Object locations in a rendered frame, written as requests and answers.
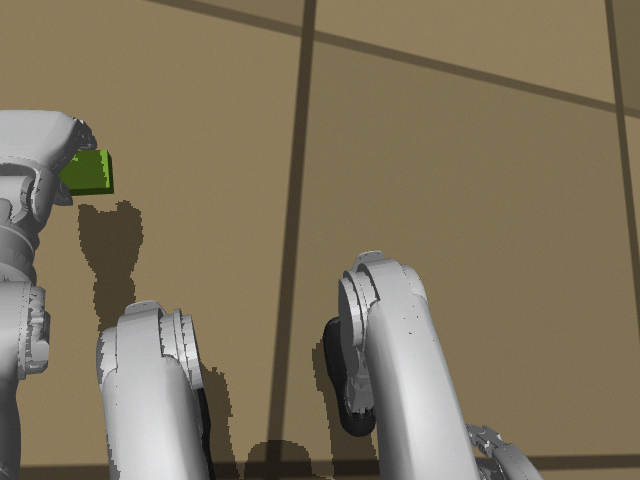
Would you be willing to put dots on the small box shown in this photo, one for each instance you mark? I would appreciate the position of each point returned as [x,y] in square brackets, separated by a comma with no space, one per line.
[89,173]

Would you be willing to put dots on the right robot foot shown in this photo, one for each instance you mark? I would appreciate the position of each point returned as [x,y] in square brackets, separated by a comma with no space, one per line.
[355,424]

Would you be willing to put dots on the left robot hand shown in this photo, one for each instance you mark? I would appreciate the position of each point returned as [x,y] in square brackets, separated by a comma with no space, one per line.
[50,138]

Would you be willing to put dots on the right robot hand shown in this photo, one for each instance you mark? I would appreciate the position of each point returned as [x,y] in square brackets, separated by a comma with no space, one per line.
[510,463]

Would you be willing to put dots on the left robot arm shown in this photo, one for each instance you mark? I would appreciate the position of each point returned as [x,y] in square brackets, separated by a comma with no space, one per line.
[27,191]

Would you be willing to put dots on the left robot foot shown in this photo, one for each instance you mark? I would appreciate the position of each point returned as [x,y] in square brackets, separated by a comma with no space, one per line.
[206,432]

